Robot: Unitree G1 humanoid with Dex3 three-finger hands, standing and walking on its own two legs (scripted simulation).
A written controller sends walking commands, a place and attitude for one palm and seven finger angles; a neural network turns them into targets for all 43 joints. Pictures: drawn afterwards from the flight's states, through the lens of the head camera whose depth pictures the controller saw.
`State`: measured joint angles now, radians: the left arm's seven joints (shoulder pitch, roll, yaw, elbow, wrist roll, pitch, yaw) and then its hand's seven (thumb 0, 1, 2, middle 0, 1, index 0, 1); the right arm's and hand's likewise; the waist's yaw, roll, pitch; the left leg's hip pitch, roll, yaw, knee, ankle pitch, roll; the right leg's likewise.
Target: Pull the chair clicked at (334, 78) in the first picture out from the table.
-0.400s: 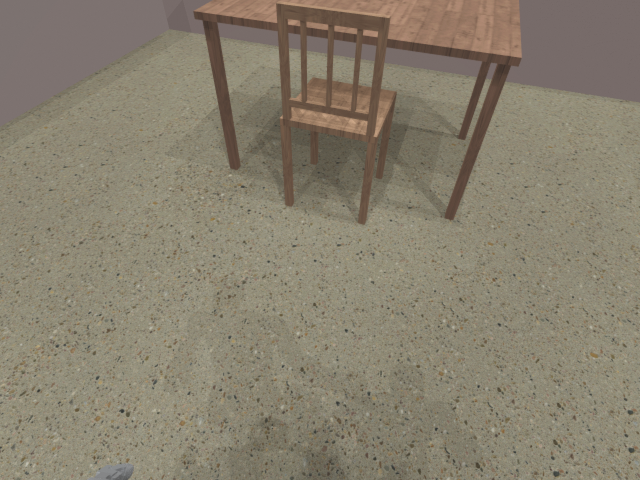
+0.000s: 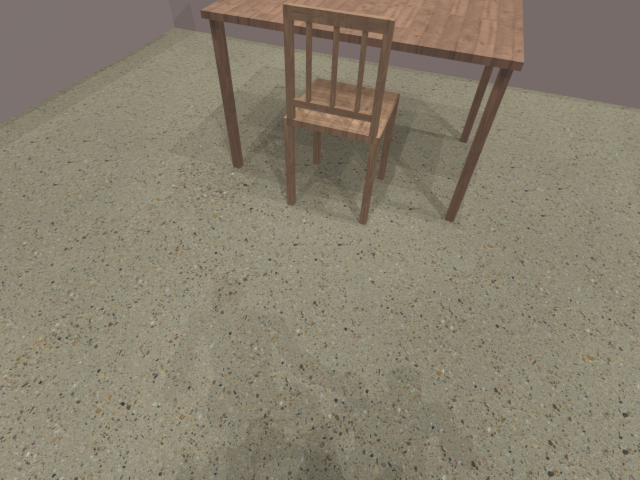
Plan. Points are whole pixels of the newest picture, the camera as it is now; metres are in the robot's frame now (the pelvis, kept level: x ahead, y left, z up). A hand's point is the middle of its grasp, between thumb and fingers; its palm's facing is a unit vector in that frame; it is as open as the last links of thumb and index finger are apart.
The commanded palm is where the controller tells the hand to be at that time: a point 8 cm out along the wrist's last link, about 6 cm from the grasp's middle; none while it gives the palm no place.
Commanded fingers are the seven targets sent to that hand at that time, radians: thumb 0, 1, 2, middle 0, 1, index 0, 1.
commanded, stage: stand and wait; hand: left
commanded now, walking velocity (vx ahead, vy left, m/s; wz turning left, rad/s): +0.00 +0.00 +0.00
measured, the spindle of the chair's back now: (334, 68) +1.39 +0.02 -0.09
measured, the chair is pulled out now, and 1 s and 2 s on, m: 0.00 0.00 0.00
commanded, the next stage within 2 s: look at it before walking up in 0.42 s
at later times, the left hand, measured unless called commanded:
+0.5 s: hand out of the picture +0.07 +0.25 -0.16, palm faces -0.03 -0.95 -0.32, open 7.4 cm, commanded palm none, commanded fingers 0.00 0.90 0.90 -0.20 -0.30 -0.20 -0.30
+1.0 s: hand out of the picture +0.08 +0.25 -0.15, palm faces -0.03 -0.95 -0.33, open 7.4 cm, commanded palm none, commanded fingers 0.00 0.90 0.90 -0.20 -0.30 -0.20 -0.30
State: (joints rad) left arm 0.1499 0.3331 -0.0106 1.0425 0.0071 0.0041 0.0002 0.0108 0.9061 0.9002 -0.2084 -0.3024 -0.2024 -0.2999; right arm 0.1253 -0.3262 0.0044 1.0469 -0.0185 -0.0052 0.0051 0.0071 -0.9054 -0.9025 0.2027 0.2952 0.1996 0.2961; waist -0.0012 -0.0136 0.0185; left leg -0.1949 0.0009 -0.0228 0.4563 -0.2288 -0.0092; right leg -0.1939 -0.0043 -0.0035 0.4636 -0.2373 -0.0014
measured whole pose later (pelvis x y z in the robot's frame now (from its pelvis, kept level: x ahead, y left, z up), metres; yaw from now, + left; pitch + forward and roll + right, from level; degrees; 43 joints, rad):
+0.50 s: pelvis -0.01 +0.00 +0.00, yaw +0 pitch -2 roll +0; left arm 0.14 0.34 -0.01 1.09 0.01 0.00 0.00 0.01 0.91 0.90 -0.21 -0.30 -0.20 -0.30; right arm 0.14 -0.33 0.00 1.11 -0.01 -0.01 0.01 0.01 -0.91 -0.90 0.20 0.30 0.20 0.30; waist -0.01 -0.01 0.03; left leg -0.18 0.00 -0.02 0.41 -0.20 -0.01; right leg -0.18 -0.01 0.00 0.42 -0.20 0.00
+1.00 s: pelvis +0.00 +0.00 +0.00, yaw +0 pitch -2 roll +0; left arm 0.14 0.34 -0.01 1.09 0.01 0.00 0.00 0.01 0.91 0.90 -0.21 -0.30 -0.20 -0.30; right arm 0.11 -0.33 0.00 1.11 -0.01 -0.01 0.01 0.01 -0.91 -0.90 0.20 0.30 0.20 0.30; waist 0.00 -0.01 0.03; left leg -0.16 0.00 -0.02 0.39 -0.19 -0.01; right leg -0.16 -0.01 0.00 0.39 -0.20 0.00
